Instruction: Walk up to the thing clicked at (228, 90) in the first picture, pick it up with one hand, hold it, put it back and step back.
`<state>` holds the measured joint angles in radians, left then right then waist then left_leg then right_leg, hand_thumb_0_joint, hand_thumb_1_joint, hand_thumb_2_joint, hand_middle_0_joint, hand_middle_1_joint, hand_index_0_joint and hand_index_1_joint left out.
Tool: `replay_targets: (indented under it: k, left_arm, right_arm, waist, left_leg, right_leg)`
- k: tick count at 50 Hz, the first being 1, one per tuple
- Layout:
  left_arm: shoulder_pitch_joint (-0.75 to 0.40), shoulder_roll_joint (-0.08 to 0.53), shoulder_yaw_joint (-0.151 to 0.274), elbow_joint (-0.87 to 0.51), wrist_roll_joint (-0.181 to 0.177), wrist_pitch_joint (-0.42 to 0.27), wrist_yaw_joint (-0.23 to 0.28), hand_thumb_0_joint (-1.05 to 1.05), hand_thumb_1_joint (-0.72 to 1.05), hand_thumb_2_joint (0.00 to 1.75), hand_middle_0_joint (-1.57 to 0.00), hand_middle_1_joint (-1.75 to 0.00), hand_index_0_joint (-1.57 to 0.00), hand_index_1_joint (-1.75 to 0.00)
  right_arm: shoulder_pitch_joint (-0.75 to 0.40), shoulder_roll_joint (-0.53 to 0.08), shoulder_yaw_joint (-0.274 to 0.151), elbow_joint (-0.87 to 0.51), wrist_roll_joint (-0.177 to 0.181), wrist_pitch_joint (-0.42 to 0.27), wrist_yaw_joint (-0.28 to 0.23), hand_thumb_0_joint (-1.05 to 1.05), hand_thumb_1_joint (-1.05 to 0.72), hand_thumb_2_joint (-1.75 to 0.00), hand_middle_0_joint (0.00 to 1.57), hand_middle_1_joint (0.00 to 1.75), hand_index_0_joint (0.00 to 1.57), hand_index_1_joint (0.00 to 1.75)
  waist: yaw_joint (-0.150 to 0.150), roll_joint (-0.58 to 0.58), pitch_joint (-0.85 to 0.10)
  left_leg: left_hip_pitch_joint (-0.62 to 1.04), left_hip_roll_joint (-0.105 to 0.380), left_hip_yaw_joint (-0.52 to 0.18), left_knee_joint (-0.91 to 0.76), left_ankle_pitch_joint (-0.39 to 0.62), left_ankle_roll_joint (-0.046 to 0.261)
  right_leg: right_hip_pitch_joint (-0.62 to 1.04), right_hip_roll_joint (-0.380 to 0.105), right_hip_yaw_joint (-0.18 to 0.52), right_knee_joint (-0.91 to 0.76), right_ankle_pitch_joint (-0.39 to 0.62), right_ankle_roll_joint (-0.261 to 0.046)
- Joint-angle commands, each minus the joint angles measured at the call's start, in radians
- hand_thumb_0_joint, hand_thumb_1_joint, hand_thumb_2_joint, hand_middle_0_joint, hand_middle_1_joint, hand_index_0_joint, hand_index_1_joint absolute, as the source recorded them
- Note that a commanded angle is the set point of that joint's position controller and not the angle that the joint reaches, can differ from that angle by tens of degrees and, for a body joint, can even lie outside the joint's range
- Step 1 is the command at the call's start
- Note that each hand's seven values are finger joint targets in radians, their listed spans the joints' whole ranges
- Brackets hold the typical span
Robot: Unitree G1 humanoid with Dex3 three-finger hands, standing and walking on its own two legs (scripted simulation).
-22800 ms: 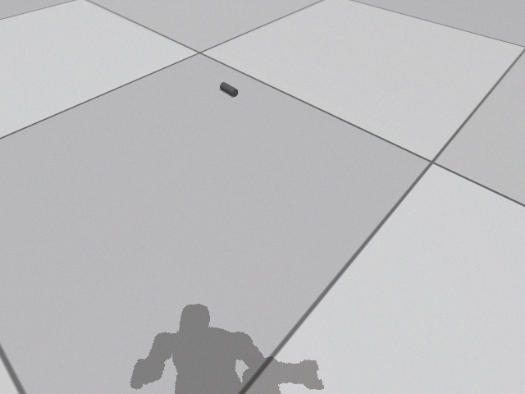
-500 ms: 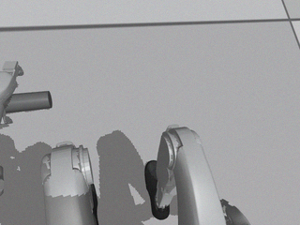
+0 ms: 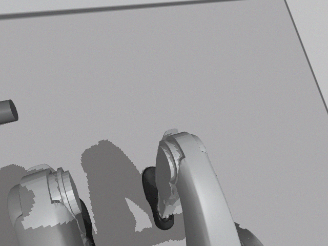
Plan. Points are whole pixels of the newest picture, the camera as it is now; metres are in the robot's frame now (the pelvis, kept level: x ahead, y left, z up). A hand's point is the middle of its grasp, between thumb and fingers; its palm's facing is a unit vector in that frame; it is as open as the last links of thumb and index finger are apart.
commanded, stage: rest palm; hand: left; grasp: from above
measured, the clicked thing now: out of the picture +0.46 +0.32 -0.28
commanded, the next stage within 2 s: close in 0.78 s
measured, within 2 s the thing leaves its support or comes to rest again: neither
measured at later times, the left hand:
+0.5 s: hand out of the picture +0.45 +0.32 -0.25, palm faces -0.47 -0.13 -0.87, open 14.2 cm
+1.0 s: hand out of the picture +0.45 +0.31 -0.26, palm faces -0.47 -0.11 -0.88, open 13.7 cm
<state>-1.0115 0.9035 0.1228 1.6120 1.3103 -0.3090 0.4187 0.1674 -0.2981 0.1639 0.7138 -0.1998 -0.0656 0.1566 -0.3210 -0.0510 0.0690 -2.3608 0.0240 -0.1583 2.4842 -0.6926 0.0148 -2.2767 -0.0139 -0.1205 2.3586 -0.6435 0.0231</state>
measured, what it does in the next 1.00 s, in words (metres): stands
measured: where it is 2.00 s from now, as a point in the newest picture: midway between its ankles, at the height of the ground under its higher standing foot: (124, 225)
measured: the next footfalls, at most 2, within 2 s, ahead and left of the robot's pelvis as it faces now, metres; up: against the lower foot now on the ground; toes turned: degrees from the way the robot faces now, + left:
none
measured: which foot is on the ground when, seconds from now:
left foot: down 0.00-1.00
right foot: down 0.00-1.00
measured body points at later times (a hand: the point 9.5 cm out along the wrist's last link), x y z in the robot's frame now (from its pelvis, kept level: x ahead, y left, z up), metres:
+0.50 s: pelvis +0.01 +0.01 -0.02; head +0.28 +0.11 +0.32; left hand +0.48 +0.32 -0.20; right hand +0.06 -0.26 -0.08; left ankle +0.07 +0.12 -0.28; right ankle +0.11 -0.12 -0.28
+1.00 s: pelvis +0.01 +0.01 -0.02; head +0.28 +0.12 +0.32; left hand +0.47 +0.31 -0.21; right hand +0.05 -0.25 -0.07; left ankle +0.07 +0.12 -0.28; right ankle +0.11 -0.12 -0.28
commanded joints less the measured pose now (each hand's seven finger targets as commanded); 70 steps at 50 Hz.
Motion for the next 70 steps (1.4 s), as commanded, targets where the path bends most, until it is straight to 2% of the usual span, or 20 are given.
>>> replay_targets:
  k: [1, 3, 5, 9, 11, 12, 18, 20, 21, 27, 32, 44, 48, 53, 55, 59, 62, 66, 68, 70]
  left_arm:
    - [-0.292, 0.256, 0.013, -0.105, 0.008, -0.058, 0.097, 0.00, -0.53, 0.99, -0.06, -0.98, -0.06, -0.98]
    - [-0.290, 0.269, 0.012, -0.100, 0.032, -0.064, 0.124, 0.00, -0.52, 0.99, -0.06, -0.98, -0.06, -0.98]
    - [-0.281, 0.318, 0.045, -0.117, 0.043, -0.064, 0.163, 0.00, -0.54, 1.01, -0.06, -0.96, -0.05, -0.97]
    - [-0.265, 0.275, 0.023, -0.045, 0.068, -0.030, 0.217, 0.00, -0.53, 1.01, -0.06, -0.97, -0.05, -0.97]
    - [-0.254, 0.271, 0.016, -0.024, 0.062, -0.008, 0.238, 0.00, -0.54, 1.02, -0.06, -0.96, -0.05, -0.97]
    - [-0.268, 0.296, 0.036, -0.025, 0.065, 0.002, 0.245, 0.00, -0.53, 1.00, -0.06, -0.96, -0.05, -0.97]
    - [-0.234, 0.317, 0.077, 0.021, 0.046, 0.052, 0.232, 0.00, -0.53, 1.00, -0.06, -0.97, -0.05, -0.97]
    - [-0.249, 0.284, 0.050, 0.021, 0.035, 0.055, 0.211, 0.00, -0.53, 0.99, -0.06, -0.98, -0.05, -0.98]
    - [-0.250, 0.311, 0.073, -0.003, 0.028, 0.055, 0.205, 0.00, -0.53, 0.99, -0.06, -0.98, -0.05, -0.98]
    - [-0.231, 0.305, 0.047, -0.033, 0.009, 0.021, 0.174, 0.00, -0.53, 0.99, -0.06, -0.99, -0.06, -0.99]
    - [-0.198, 0.335, 0.064, -0.052, 0.019, -0.007, 0.195, 0.00, -0.54, 1.00, -0.06, -0.97, -0.05, -0.98]
    - [-0.218, 0.325, 0.039, 0.037, 0.050, 0.008, 0.267, 0.00, -0.51, 1.00, -0.07, -0.99, -0.06, -1.00]
    - [-0.223, 0.323, 0.030, 0.062, 0.040, 0.024, 0.269, 0.00, -0.30, 0.89, -0.19, -0.97, -0.21, -0.95]
    - [-0.203, 0.348, 0.050, 0.070, 0.030, 0.032, 0.260, 0.00, -0.23, 0.80, -0.23, -0.92, -0.26, -0.89]
    - [-0.201, 0.318, 0.026, 0.072, 0.018, 0.033, 0.249, 0.00, -0.22, 0.78, -0.24, -0.92, -0.27, -0.89]
    - [-0.219, 0.373, 0.044, -0.006, 0.014, 0.021, 0.250, 0.00, -0.18, 0.76, -0.29, -0.88, -0.31, -0.85]
    - [-0.190, 0.321, 0.019, 0.055, 0.007, 0.022, 0.246, 0.00, -0.12, 0.74, -0.33, -0.86, -0.35, -0.83]
    - [-0.188, 0.381, 0.054, -0.008, 0.011, 0.012, 0.258, 0.00, -0.08, 0.70, -0.36, -0.81, -0.39, -0.78]
    - [-0.169, 0.322, 0.025, 0.057, 0.011, 0.017, 0.254, 0.00, -0.04, 0.68, -0.39, -0.79, -0.42, -0.76]
    - [-0.200, 0.329, 0.020, 0.024, 0.008, 0.013, 0.252, 0.00, -0.01, 0.69, -0.42, -0.80, -0.45, -0.77]
  right_arm:
    - [0.173, -0.279, -0.069, -0.007, -0.019, -0.022, -0.012, 0.00, -0.89, -0.90, 0.20, 0.30, 0.20, 0.30]
    - [0.178, -0.289, -0.063, 0.002, -0.034, -0.031, -0.007, 0.00, -0.89, -0.90, 0.20, 0.30, 0.20, 0.30]
    - [0.176, -0.294, -0.058, 0.008, -0.038, -0.036, -0.008, 0.00, -0.89, -0.90, 0.20, 0.30, 0.20, 0.30]
    - [0.169, -0.298, -0.047, 0.016, -0.064, -0.058, 0.012, 0.00, -0.89, -0.90, 0.20, 0.30, 0.20, 0.30]
    - [0.147, -0.303, -0.042, 0.021, -0.070, -0.072, 0.021, 0.00, -0.89, -0.90, 0.20, 0.30, 0.20, 0.30]
    - [0.136, -0.311, -0.041, 0.005, -0.072, -0.079, 0.025, 0.00, -0.89, -0.90, 0.20, 0.30, 0.20, 0.30]
    - [0.143, -0.323, -0.038, -0.002, -0.072, -0.107, 0.053, 0.00, -0.89, -0.90, 0.20, 0.30, 0.20, 0.30]
    - [0.135, -0.332, -0.046, -0.009, -0.076, -0.114, 0.060, 0.00, -0.89, -0.90, 0.20, 0.30, 0.20, 0.30]
    - [0.145, -0.323, -0.036, -0.008, -0.074, -0.114, 0.060, 0.00, -0.89, -0.90, 0.20, 0.30, 0.20, 0.30]
    - [0.132, -0.325, -0.032, -0.012, -0.069, -0.114, 0.070, 0.00, -0.90, -0.90, 0.20, 0.30, 0.20, 0.30]
    - [0.150, -0.327, -0.017, -0.007, -0.073, -0.107, 0.076, 0.00, -0.90, -0.90, 0.20, 0.30, 0.20, 0.30]
    - [0.103, -0.349, 0.004, -0.019, -0.090, -0.134, 0.088, 0.00, -0.89, -0.90, 0.20, 0.30, 0.20, 0.30]
    - [0.100, -0.363, 0.010, -0.018, -0.093, -0.155, 0.094, 0.00, -0.89, -0.90, 0.20, 0.30, 0.20, 0.30]
    - [0.106, -0.359, 0.019, -0.026, -0.091, -0.163, 0.098, 0.00, -0.89, -0.90, 0.20, 0.30, 0.20, 0.30]
    - [0.085, -0.355, 0.020, -0.024, -0.089, -0.169, 0.099, 0.00, -0.89, -0.90, 0.20, 0.30, 0.20, 0.30]
    - [0.088, -0.373, 0.013, -0.022, -0.089, -0.169, 0.098, 0.00, -0.89, -0.90, 0.20, 0.30, 0.20, 0.30]
    - [0.075, -0.349, 0.030, -0.019, -0.091, -0.169, 0.103, 0.00, -0.89, -0.90, 0.20, 0.30, 0.20, 0.30]
    - [0.090, -0.372, 0.018, -0.023, -0.088, -0.166, 0.096, 0.00, -0.89, -0.90, 0.20, 0.30, 0.20, 0.30]
    - [0.081, -0.364, 0.020, -0.018, -0.088, -0.168, 0.102, 0.00, -0.89, -0.90, 0.20, 0.30, 0.20, 0.30]
    - [0.078, -0.367, 0.023, -0.023, -0.090, -0.172, 0.105, 0.00, -0.89, -0.90, 0.20, 0.30, 0.20, 0.30]
  waist:
    - [-0.027, 0.362, -0.658]
    - [-0.036, 0.382, -0.660]
    - [-0.011, 0.420, -0.698]
    - [-0.041, 0.433, -0.652]
    - [-0.034, 0.451, -0.637]
    - [-0.041, 0.440, -0.635]
    - [-0.050, 0.441, -0.591]
    - [-0.072, 0.438, -0.578]
    - [-0.067, 0.441, -0.611]
    - [-0.063, 0.445, -0.615]
    - [-0.059, 0.443, -0.638]
    - [-0.077, 0.441, -0.546]
    - [-0.090, 0.425, -0.513]
    - [-0.085, 0.422, -0.529]
    - [-0.090, 0.416, -0.519]
    - [-0.073, 0.467, -0.594]
    - [-0.086, 0.402, -0.525]
    - [-0.065, 0.454, -0.593]
    - [-0.081, 0.420, -0.519]
    - [-0.089, 0.427, -0.511]
  left_leg:
    - [0.492, -0.016, 0.072, -0.228, 0.134, 0.010]
    - [0.516, -0.015, 0.071, -0.218, 0.149, 0.006]
    - [0.535, -0.013, 0.070, -0.217, 0.184, 0.003]
    - [0.530, -0.008, 0.067, -0.205, 0.210, -0.001]
    - [0.528, -0.004, 0.057, -0.206, 0.219, -0.004]
    - [0.520, -0.004, 0.053, -0.207, 0.208, -0.003]
    - [0.505, 0.001, 0.041, -0.207, 0.209, -0.005]
    - [0.492, 0.000, 0.042, -0.195, 0.194, -0.001]
    - [0.517, 0.001, 0.037, -0.194, 0.218, -0.002]
    - [0.511, 0.003, 0.037, -0.178, 0.220, -0.004]
    - [0.529, 0.005, 0.038, -0.166, 0.286, -0.004]
    - [0.505, 0.014, 0.006, -0.194, 0.192, -0.012]
    - [0.474, 0.012, 0.010, -0.183, 0.175, -0.006]
    - [0.480, 0.013, 0.008, -0.185, 0.187, -0.006]
    - [0.481, 0.015, 0.010, -0.172, 0.184, -0.006]
    - [0.520, 0.019, 0.011, -0.176, 0.221, -0.011]
    - [0.448, 0.016, 0.015, -0.158, 0.184, -0.002]
    - [0.508, 0.019, 0.008, -0.173, 0.229, -0.009]
    - [0.469, 0.018, 0.002, -0.178, 0.195, -0.010]
    - [0.480, 0.021, -0.003, -0.177, 0.180, -0.008]
  right_leg:
    - [0.324, 0.058, -0.073, -0.202, 0.146, -0.052]
    - [0.320, 0.061, -0.081, -0.192, 0.163, -0.048]
    - [0.341, 0.063, -0.082, -0.187, 0.192, -0.051]
    - [0.320, 0.070, -0.095, -0.162, 0.226, -0.050]
    - [0.305, 0.073, -0.107, -0.155, 0.235, -0.052]
    - [0.301, 0.072, -0.112, -0.147, 0.230, -0.051]
    - [0.308, 0.065, -0.117, -0.134, 0.236, -0.045]
    - [0.310, 0.067, -0.117, -0.139, 0.230, -0.043]
    - [0.334, 0.067, -0.120, -0.139, 0.249, -0.041]
    - [0.365, 0.070, -0.116, -0.142, 0.253, -0.041]
    - [0.409, 0.076, -0.119, -0.139, 0.306, -0.039]
    - [0.326, 0.082, -0.143, -0.127, 0.230, -0.041]
    - [0.330, 0.080, -0.143, -0.131, 0.224, -0.036]
    - [0.359, 0.079, -0.142, -0.134, 0.236, -0.035]
    - [0.354, 0.081, -0.142, -0.133, 0.238, -0.032]
    - [0.405, 0.087, -0.136, -0.141, 0.266, -0.037]
    - [0.386, 0.089, -0.141, -0.144, 0.244, -0.033]
    - [0.406, 0.089, -0.144, -0.143, 0.269, -0.039]
    - [0.364, 0.086, -0.150, -0.130, 0.243, -0.037]
    - [0.355, 0.086, -0.152, -0.139, 0.231, -0.035]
